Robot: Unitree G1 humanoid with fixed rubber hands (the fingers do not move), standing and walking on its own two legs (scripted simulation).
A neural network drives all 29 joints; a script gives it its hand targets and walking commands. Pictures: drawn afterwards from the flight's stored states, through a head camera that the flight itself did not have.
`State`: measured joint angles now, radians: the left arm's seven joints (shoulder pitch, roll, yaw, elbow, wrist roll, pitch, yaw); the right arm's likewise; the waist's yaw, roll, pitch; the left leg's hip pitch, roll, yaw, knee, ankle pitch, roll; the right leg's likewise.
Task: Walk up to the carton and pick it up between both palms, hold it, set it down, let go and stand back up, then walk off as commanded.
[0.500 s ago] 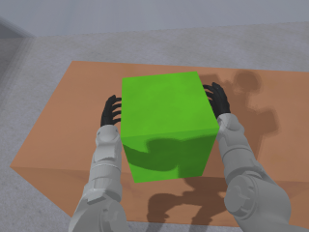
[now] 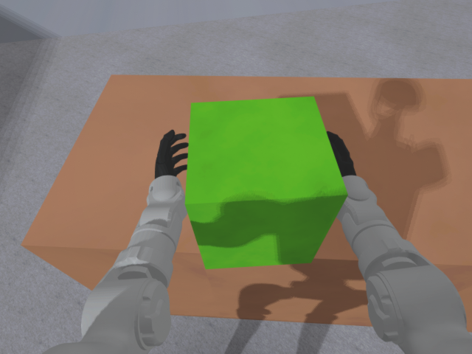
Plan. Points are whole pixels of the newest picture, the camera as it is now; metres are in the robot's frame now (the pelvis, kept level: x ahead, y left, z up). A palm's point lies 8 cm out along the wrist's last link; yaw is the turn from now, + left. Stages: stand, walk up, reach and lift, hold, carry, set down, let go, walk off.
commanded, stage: set down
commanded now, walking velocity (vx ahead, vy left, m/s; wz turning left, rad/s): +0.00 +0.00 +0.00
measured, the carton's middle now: (255, 189) +0.41 +0.02 +0.03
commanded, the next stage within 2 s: none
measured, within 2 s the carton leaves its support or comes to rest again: neither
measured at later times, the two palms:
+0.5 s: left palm (144, 218) +0.33 +0.21 +0.03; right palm (356, 180) +0.42 -0.14 +0.07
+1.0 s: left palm (133, 249) +0.28 +0.21 +0.03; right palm (370, 228) +0.35 -0.17 +0.03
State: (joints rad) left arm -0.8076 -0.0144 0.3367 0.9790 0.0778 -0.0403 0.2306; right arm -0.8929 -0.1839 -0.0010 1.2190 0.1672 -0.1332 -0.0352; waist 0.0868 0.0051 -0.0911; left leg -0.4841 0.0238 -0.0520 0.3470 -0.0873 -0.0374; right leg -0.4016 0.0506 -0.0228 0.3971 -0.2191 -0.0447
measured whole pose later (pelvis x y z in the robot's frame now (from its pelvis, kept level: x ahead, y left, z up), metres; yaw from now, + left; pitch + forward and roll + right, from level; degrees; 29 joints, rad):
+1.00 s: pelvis -0.03 +0.01 +0.00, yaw +0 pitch +9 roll -1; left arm -0.27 -0.01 0.13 0.47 -0.03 0.03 0.22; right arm -0.55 -0.31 0.07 1.01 0.26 -0.19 0.13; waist 0.10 -0.01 -0.10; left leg -0.46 0.03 -0.05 0.35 -0.05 -0.04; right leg -0.38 0.05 -0.02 0.40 -0.18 -0.04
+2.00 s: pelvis -0.02 +0.00 +0.00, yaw +0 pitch +1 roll +0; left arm 0.27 0.00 -0.02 -0.02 -0.02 0.13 0.25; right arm 0.11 -0.32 0.04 0.46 0.29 -0.18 0.16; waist 0.07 -0.05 -0.04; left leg -0.28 0.03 -0.05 0.35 -0.09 -0.04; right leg -0.19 0.05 -0.02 0.40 -0.22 -0.05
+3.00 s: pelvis +0.00 +0.00 +0.00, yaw +0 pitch +2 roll +1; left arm 0.30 0.16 -0.02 0.21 -0.04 0.10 0.10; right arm 0.21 -0.26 0.07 0.48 0.25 -0.15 0.06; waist 0.07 -0.05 -0.02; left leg -0.27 0.02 -0.05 0.35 -0.11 -0.04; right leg -0.18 0.04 -0.02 0.40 -0.25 -0.05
